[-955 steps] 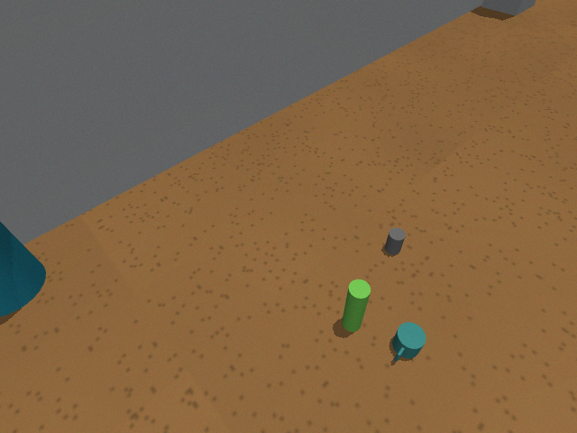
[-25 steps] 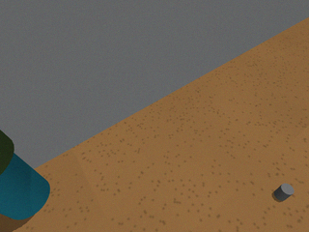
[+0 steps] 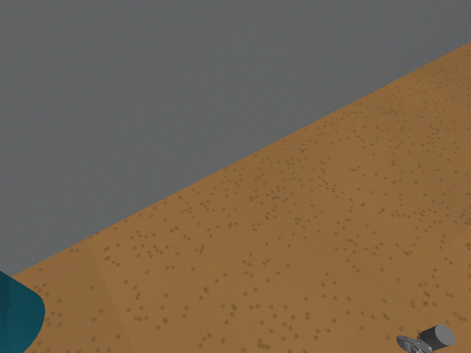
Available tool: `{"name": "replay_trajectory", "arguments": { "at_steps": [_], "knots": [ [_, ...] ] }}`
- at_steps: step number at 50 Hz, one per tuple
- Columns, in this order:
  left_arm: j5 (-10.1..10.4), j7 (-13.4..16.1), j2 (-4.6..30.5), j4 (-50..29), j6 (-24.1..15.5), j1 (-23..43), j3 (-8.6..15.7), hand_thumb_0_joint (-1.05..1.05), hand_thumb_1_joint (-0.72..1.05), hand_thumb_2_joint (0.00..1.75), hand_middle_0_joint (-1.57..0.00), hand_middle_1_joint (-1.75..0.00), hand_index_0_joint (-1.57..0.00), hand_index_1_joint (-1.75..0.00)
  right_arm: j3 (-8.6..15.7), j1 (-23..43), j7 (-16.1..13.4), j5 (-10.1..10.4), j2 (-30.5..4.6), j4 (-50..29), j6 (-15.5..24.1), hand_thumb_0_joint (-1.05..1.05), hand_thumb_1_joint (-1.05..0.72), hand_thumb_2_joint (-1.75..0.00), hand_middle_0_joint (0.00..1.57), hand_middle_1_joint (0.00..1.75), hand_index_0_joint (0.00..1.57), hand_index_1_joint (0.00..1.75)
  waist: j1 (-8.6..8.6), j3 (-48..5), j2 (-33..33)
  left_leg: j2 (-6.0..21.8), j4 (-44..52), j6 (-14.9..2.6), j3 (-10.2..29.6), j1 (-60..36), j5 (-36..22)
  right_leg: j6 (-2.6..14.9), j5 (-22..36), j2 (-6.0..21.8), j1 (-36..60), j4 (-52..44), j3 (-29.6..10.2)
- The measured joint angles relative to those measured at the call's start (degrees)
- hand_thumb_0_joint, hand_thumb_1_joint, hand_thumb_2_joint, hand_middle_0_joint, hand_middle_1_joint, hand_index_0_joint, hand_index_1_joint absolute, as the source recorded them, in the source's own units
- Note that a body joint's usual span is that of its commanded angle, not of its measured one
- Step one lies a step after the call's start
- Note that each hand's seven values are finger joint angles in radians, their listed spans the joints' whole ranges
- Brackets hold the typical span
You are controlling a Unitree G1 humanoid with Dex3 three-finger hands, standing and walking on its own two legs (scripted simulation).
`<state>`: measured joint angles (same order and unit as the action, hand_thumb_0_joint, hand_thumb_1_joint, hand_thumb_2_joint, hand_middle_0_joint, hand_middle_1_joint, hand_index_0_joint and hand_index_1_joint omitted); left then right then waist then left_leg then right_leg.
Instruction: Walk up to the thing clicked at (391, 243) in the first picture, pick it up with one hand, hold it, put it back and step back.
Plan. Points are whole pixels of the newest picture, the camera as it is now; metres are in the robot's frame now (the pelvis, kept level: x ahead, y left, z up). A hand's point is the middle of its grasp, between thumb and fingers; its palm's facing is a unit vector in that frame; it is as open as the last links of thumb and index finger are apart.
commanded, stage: walk up
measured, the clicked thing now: (436, 337) +0.28 -0.72 -0.71
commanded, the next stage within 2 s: stand in 1.24 s
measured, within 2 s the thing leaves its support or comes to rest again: neither
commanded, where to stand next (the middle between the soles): +0.19 -0.01 m, yaw +0 degrees
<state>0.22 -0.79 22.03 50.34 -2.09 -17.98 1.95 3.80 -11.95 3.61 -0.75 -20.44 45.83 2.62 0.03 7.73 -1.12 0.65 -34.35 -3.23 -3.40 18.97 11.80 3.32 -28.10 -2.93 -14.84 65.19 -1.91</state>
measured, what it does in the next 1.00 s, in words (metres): walks ahead: right foot, then left foot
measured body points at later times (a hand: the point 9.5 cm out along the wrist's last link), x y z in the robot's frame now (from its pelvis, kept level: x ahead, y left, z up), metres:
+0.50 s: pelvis +0.12 -0.02 +0.00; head +0.16 -0.06 +0.45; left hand +0.19 +0.30 -0.08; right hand +0.19 -0.32 -0.14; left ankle +0.12 +0.13 -0.69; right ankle +0.18 -0.14 -0.73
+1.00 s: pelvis +0.15 +0.02 +0.01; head +0.17 +0.03 +0.46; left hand +0.23 +0.32 -0.12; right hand +0.27 -0.28 -0.11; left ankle +0.15 +0.14 -0.73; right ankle +0.17 -0.14 -0.73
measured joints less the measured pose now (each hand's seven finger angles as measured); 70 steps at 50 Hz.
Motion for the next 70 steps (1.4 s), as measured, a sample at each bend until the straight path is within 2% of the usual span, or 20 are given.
{"name": "replay_trajectory", "arguments": {
  "at_steps": [4,10,13,15,16,18,20,24,28,30,31,32,33,36,38,39,41,49,59,70],
  "knots": [
    [0.1,-1.04,0.95,-1.33,-0.64,-0.47,0.23,0.0,0.9,0.9,-0.21,-0.3,-0.2,-0.3,-0.61,-2.19,-0.52,0.35,-0.06,-0.7,0.3,0.01,-0.9,-0.9,0.21,0.3,0.2,0.3,-0.41,-1.1,-0.69,-0.29,5.92,0.4,-0.77,-5.12,-0.66,-0.75,5.57,2.59,-7.56,-2.56,-1.22],
    [-0.55,-1.31,1.68,-1.25,-1.1,-1.39,0.9,0.0,0.9,0.9,-0.21,-0.3,-0.2,-0.3,-0.19,-5.54,0.18,-0.55,-1.94,-1.57,-0.47,0.01,-0.9,-0.9,0.21,0.3,0.2,0.3,-1.19,-1.77,0.43,-0.48,6.93,0.43,-1.59,-9.04,2.45,-3.43,9.0,6.69,-9.44,-21.69,1.31],
    [-0.93,-0.32,1.76,-0.78,-1.78,-2.02,1.22,0.0,0.9,0.9,-0.21,-0.3,-0.2,-0.3,0.08,-6.63,0.22,-0.75,-3.02,-1.77,-1.85,0.01,-0.9,-0.9,0.21,0.3,0.2,0.3,-1.83,-2.12,2.16,0.28,2.41,1.4,-1.3,-8.63,6.5,-3.46,15.46,5.88,-7.09,-29.55,3.04],
    [-1.25,0.64,1.95,-0.61,-2.36,-2.31,1.62,0.0,0.9,0.9,-0.21,-0.3,-0.2,-0.3,0.04,-7.04,-0.21,-0.34,-3.32,-1.36,-2.83,0.01,-0.9,-0.9,0.21,0.3,0.2,0.3,-1.34,-2.44,3.26,1.19,-3.12,2.17,-1.08,-7.38,10.55,-3.07,19.17,4.64,-5.14,-32.2,3.64],
    [-1.53,1.14,1.41,-0.35,-2.37,-1.88,1.68,0.0,0.9,0.9,-0.21,-0.3,-0.2,-0.3,0.11,-6.67,-0.6,-0.12,-3.48,-0.68,-3.46,0.01,-0.9,-0.9,0.21,0.3,0.2,0.3,-1.04,-2.38,4.69,1.6,-6.55,1.94,0.33,-6.21,12.8,-2.86,17.88,3.79,-5.36,-30.75,4.19],
    [-1.73,1.63,0.48,-0.57,-2.09,-0.87,0.98,0.0,0.9,0.9,-0.21,-0.3,-0.2,-0.3,-0.07,-6.01,-1.3,0.1,-3.34,0.28,-4.75,0.01,-0.9,-0.9,0.2,0.3,0.2,0.3,-0.35,-2.45,6.07,-0.14,-13.66,1.97,3.54,-3.13,17.59,-2.43,15.73,3.64,-5.62,-29.11,4.63],
    [-1.69,1.72,-0.44,-1.14,-1.9,0.19,0.27,0.0,0.9,0.9,-0.21,-0.3,-0.2,-0.3,-0.56,-5.25,-1.56,0.29,-3.2,1.04,-5.37,0.01,-0.91,-0.9,0.2,0.3,0.2,0.3,0.57,-2.29,6.47,-1.63,-18.63,2.02,4.77,-0.45,19.82,-2.17,15.14,4.22,-5.35,-29.32,4.33],
    [-1.65,1.62,-1.64,-2.23,-1.8,1.81,-0.72,0.0,0.9,0.9,-0.21,-0.3,-0.2,-0.3,-1.08,-3.79,-1.7,0.6,-3.01,2.14,-5.31,0.01,-0.91,-0.9,0.2,0.3,0.2,0.3,1.3,-1.96,6.88,-1.53,-20.05,2.48,7.23,2.75,18.11,-2.73,15.34,5.16,-4.51,-31.11,4.35],
    [-1.94,1.33,-1.4,-2.36,-1.14,3.36,-0.79,0.0,0.9,0.9,-0.21,-0.3,-0.21,-0.3,-1.47,-2.99,-1.79,0.68,-2.62,3.52,-4.86,0.01,-0.91,-0.9,0.2,0.3,0.2,0.3,1.48,-2.07,5.56,0.2,-12.18,2.97,7.3,1.58,16.07,-3.6,14.01,6.28,-4.65,-29.98,4.39],
    [-1.62,1.13,-0.85,-2.02,-0.52,4.38,-0.78,0.0,0.9,0.9,-0.21,-0.3,-0.21,-0.3,-1.6,-2.76,-1.9,0.67,-2.52,4.4,-4.29,0.01,-0.91,-0.9,0.2,0.3,0.2,0.3,1.31,-2.22,4.36,0.61,-6.05,3.06,6.05,-0.46,11.93,-4.22,12.52,7.09,-5.32,-27.78,4.37],
    [-1.34,1.09,-0.5,-1.71,-0.11,5.0,-0.77,0.0,0.9,0.9,-0.21,-0.3,-0.21,-0.3,-1.55,-2.56,-2.06,0.57,-2.44,4.93,-3.87,0.01,-0.91,-0.9,0.2,0.3,0.2,0.3,1.11,-2.16,3.53,0.3,-3.54,3.51,5.58,-1.41,7.4,-4.66,11.53,7.69,-5.79,-26.16,4.22],
    [-1.0,1.16,-0.08,-1.12,0.41,5.75,-0.65,0.0,0.9,0.9,-0.21,-0.3,-0.21,-0.3,-1.48,-2.06,-2.29,0.36,-1.99,5.67,-3.57,0.01,-0.91,-0.9,0.2,0.3,0.2,0.3,1.13,-1.79,1.96,-0.57,-3.37,3.97,4.88,-1.91,6.21,-4.96,10.7,8.61,-6.04,-24.74,3.45],
    [-0.6,1.27,0.14,-0.46,1.03,6.34,-0.56,0.0,0.9,0.9,-0.21,-0.3,-0.21,-0.3,-1.55,-1.76,-2.46,0.11,-1.62,6.2,-3.35,0.01,-0.91,-0.9,0.2,0.3,0.2,0.3,1.23,-1.83,0.75,-1.08,-3.62,4.12,4.25,-2.16,6.64,-4.55,10.3,9.05,-6.21,-24.02,2.7],
    [-0.02,1.27,0.41,1.7,2.23,7.51,-0.74,0.0,0.9,0.9,-0.21,-0.3,-0.2,-0.3,-2.24,-1.23,-2.43,0.23,-1.2,7.37,-2.93,0.01,-0.9,-0.9,0.21,0.3,0.2,0.3,0.29,-3.06,0.33,-0.28,-4.83,3.85,5.1,-1.83,8.34,-2.76,5.12,6.57,-4.79,-24.23,1.91],
    [0.06,1.12,0.78,3.06,2.09,8.2,-0.77,0.0,0.9,0.9,-0.21,-0.3,-0.2,-0.3,-2.7,-0.47,-2.54,0.51,-0.83,8.18,-2.85,0.01,-0.9,-0.9,0.21,0.3,0.2,0.3,0.25,-3.43,-0.36,0.0,-4.66,3.9,5.32,-2.18,8.59,-3.02,10.76,5.93,-3.02,-27.54,1.9],
    [0.12,1.09,0.78,3.7,1.89,8.57,-0.8,0.0,0.9,0.9,-0.21,-0.3,-0.2,-0.3,-2.85,0.11,-2.65,0.7,-0.77,8.51,-2.75,0.01,-0.9,-0.9,0.21,0.3,0.2,0.3,0.26,-3.3,-0.42,0.18,-4.59,3.96,5.44,-2.44,8.64,-4.09,11.49,5.81,-2.42,-28.36,2.02],
    [0.3,1.03,0.58,4.94,1.68,9.3,-1.15,0.0,0.9,0.9,-0.21,-0.3,-0.2,-0.3,-3.05,1.37,-2.9,1.02,-0.68,9.1,-2.43,0.01,-0.9,-0.9,0.21,0.3,0.2,0.3,0.29,-3.1,-0.34,0.41,-3.98,3.97,5.62,-3.02,8.43,-5.26,11.43,5.66,-1.39,-29.7,2.25],
    [0.42,0.5,-0.23,9.64,1.96,11.66,-2.41,0.0,0.9,0.9,-0.21,-0.3,-0.2,-0.3,-3.82,6.21,-2.97,1.25,0.12,11.65,-2.05,0.01,-0.9,-0.9,0.21,0.3,0.2,0.3,0.91,-3.1,0.29,0.21,1.83,3.93,5.51,-6.21,5.5,-6.06,13.87,5.95,1.82,-35.37,2.37],
    [-0.03,0.36,-1.27,14.21,1.72,12.55,-2.33,0.0,0.9,0.9,-0.21,-0.3,-0.2,-0.3,-3.77,9.26,-2.62,1.38,0.18,15.35,-2.6,0.01,-0.9,-0.9,0.21,0.3,0.2,0.3,1.31,-3.87,2.29,0.17,8.96,4.51,5.7,-9.98,1.46,-5.73,16.85,6.07,4.93,-40.78,2.75],
    [-0.82,0.27,-1.62,16.5,1.25,12.48,-1.99,0.0,0.9,0.9,-0.21,-0.3,-0.2,-0.3,-3.32,7.63,-2.19,0.35,-0.07,18.53,-2.59,0.01,-0.9,-0.9,0.21,0.3,0.2,0.3,0.44,-3.56,2.39,0.84,13.64,5.48,5.93,-11.55,-1.53,-4.95,18.93,5.45,5.75,-43.8,3.07]
  ]
}}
